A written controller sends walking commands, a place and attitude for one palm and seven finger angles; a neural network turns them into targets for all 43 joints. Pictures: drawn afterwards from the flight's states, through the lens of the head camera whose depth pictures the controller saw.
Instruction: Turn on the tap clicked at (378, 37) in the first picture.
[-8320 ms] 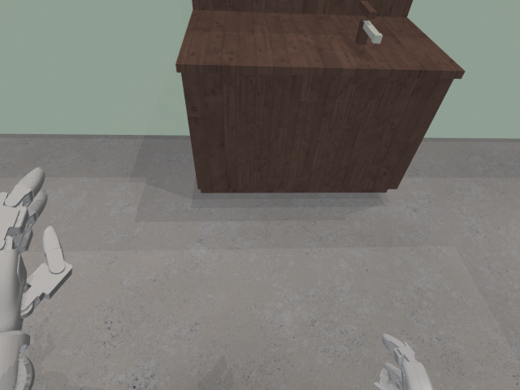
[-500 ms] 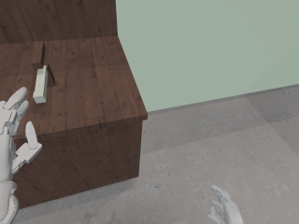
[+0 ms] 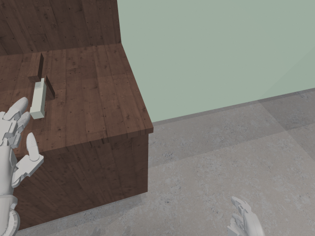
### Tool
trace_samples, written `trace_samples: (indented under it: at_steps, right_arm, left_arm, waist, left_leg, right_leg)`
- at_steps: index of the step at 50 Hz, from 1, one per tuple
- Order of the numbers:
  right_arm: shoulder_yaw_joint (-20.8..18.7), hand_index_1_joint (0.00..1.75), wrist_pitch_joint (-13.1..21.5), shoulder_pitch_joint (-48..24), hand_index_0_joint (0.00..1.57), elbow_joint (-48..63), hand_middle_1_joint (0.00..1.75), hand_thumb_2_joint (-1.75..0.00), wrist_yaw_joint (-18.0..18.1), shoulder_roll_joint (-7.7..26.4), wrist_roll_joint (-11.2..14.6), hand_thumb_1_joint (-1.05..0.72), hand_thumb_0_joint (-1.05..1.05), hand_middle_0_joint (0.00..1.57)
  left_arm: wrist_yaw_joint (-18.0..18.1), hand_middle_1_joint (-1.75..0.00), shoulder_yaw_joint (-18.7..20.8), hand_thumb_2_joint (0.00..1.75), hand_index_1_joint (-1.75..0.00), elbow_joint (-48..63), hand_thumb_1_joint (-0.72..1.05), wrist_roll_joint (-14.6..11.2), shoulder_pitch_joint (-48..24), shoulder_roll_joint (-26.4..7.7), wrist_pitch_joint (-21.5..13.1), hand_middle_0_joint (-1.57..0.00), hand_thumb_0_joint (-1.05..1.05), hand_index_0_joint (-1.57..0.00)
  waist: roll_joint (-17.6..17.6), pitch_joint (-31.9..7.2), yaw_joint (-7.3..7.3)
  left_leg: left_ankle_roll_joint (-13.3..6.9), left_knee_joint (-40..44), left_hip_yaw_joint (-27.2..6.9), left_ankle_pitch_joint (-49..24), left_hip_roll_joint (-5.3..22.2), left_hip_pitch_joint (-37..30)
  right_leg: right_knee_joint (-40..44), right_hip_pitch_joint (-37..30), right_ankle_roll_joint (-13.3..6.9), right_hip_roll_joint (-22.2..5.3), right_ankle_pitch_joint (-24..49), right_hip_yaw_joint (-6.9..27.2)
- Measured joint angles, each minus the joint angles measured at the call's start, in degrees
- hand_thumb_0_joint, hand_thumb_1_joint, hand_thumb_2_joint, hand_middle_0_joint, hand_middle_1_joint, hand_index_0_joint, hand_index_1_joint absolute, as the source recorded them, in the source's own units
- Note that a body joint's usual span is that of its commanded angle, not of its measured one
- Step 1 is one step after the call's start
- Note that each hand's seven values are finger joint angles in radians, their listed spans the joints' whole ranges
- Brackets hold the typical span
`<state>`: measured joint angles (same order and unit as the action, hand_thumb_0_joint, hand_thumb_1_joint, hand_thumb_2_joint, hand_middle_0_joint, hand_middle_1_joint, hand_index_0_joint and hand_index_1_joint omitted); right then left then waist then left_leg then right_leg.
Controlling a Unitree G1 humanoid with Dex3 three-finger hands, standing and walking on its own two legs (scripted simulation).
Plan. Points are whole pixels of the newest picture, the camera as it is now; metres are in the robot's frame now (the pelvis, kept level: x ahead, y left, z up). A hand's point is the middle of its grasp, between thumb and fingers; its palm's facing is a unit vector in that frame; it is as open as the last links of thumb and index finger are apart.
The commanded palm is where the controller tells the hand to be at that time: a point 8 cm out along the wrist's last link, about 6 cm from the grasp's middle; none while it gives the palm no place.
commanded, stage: look again from close up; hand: left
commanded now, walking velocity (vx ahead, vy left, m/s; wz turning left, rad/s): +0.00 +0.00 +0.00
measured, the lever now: (37, 112) +0.41 +0.40 +0.05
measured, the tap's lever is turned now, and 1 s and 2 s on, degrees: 0 0 0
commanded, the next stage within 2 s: shuffle to correct the standing spot in 0.28 s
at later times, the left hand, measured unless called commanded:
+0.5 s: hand (40, 163) +0.21 +0.25 +0.15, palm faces +0.38 -0.85 -0.35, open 7.4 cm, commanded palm +0.15 +0.28 +0.17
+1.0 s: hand (37, 143) +0.25 +0.27 +0.15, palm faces +0.41 -0.84 -0.36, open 7.4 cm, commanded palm +0.19 +0.31 +0.17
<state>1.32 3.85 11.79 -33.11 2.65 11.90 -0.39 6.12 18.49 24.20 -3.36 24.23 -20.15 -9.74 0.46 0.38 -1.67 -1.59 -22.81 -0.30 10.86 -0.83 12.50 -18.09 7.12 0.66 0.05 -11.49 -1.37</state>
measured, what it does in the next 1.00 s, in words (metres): stands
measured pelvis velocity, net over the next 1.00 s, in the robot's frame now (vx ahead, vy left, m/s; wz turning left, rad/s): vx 0.04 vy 0.03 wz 0.02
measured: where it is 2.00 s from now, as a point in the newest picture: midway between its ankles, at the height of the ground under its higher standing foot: outside the picture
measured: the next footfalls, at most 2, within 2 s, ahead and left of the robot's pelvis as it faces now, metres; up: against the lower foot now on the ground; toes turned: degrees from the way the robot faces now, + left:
right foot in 1.32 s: +0.20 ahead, -0.05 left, +0.00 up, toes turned -3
left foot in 1.54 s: +0.14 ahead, +0.17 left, +0.00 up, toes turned +1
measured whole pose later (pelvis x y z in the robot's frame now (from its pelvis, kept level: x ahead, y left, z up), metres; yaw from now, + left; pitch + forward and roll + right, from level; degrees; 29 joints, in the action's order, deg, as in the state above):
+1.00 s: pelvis +0.04 +0.03 -0.03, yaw +1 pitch +0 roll -1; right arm 0.1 2.8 12.6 -34.9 1.4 11.8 0.7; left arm 7.2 20.5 28.1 -2.8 25.0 -21.4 -13.2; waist 1.6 0.6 -0.5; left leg -4.6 -40.2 3.7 24.8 -3.2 16.4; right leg -39.8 12.9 2.3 -3.7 -26.3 -1.2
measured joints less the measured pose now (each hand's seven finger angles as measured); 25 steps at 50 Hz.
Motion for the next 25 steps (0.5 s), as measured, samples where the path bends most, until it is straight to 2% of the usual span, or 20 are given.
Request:
trace_samples:
  at_steps: [11,25]
  right_arm:
    - [-0.1,0.3,-0.6,0.5,0.2,-0.3,0.3,-0.9,0.3,-0.1,0.2,-0.9,0.01,0.21]
    - [-0.4,0.3,-0.7,0.3,0.2,-0.2,0.3,-0.9,0.2,0.1,0.3,-0.9,0.01,0.21]
  left_arm:
    - [0.1,-0.31,-0.2,0.89,-0.3,-0.4,0.89,-0.3,0.6,0.0,0.4,-0.21,0.01,-0.2]
    - [0.1,-0.31,-0.5,0.89,-0.3,-0.3,0.89,-0.2,1.1,0.1,0.6,-0.21,0.01,-0.2]
  waist:
    - [-0.6,0.1,0.48]
    - [-0.9,-0.4,0.34]
  left_leg:
    - [0.3,0.6,-0.3,-0.5,0.2,0.1]
    - [0.1,-0.7,-0.7,0.0,0.1,0.5]
  right_leg:
    - [0.8,-0.1,-0.3,0.3,0.6,-0.2]
    - [-0.3,0.1,-0.2,0.2,0.0,-0.7]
